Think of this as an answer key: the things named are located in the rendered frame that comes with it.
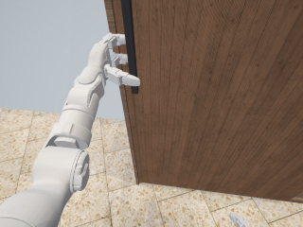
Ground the left robot hand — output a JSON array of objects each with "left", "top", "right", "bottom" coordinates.
[{"left": 87, "top": 32, "right": 141, "bottom": 86}]

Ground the handle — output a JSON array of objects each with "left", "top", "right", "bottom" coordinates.
[{"left": 120, "top": 0, "right": 139, "bottom": 95}]

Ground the robot left forearm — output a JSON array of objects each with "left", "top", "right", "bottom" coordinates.
[{"left": 31, "top": 65, "right": 106, "bottom": 183}]

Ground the right robot hand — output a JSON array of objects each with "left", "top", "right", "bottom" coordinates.
[{"left": 229, "top": 213, "right": 250, "bottom": 227}]

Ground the left robot upper arm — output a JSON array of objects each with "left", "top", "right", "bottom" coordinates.
[{"left": 0, "top": 146, "right": 90, "bottom": 227}]

